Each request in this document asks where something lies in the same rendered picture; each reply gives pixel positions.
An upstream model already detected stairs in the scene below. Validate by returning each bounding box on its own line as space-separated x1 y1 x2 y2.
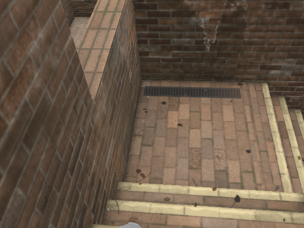
92 181 304 228
271 96 304 194

